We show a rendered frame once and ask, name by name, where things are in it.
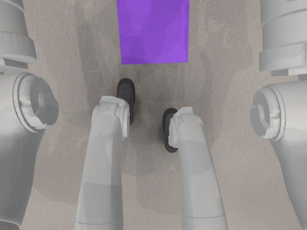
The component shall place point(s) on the robot left thigh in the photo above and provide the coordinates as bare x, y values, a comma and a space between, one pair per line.
100, 205

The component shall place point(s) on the carton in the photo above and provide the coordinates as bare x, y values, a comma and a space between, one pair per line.
153, 31

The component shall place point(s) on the left robot upper arm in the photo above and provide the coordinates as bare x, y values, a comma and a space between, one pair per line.
27, 108

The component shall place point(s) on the left robot foot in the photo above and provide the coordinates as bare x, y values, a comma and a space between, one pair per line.
126, 91

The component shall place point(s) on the left robot forearm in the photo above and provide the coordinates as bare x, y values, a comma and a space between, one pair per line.
16, 48

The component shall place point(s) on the right robot upper arm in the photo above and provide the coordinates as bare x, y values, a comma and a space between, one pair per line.
279, 114

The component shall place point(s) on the right robot forearm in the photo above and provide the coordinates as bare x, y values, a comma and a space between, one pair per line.
284, 35

